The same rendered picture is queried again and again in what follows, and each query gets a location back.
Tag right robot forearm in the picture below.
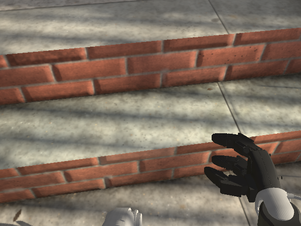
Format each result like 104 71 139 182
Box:
255 187 301 226

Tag robot right hand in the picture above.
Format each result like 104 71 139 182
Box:
204 133 283 202

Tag robot left thigh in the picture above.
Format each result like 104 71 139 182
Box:
102 207 142 226

